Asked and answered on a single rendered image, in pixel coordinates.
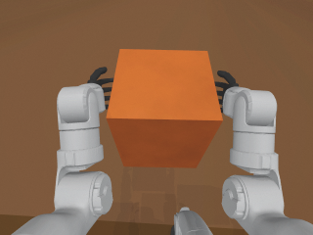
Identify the robot left upper arm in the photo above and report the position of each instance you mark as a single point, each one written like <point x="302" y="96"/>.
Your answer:
<point x="81" y="197"/>

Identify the robot left hand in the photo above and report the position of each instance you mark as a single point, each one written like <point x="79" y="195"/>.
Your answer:
<point x="93" y="79"/>

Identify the carton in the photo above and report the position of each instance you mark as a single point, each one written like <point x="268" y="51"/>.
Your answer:
<point x="164" y="109"/>

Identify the robot right thigh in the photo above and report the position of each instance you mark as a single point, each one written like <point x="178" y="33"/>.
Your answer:
<point x="190" y="223"/>

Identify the robot right hand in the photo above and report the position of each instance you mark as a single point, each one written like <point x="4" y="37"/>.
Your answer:
<point x="225" y="86"/>

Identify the robot left forearm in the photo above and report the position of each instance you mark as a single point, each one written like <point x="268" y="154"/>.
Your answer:
<point x="78" y="109"/>

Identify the robot right forearm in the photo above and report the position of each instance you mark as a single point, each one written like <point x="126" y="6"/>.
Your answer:
<point x="254" y="124"/>

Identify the robot right upper arm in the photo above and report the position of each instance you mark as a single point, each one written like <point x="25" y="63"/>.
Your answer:
<point x="256" y="203"/>

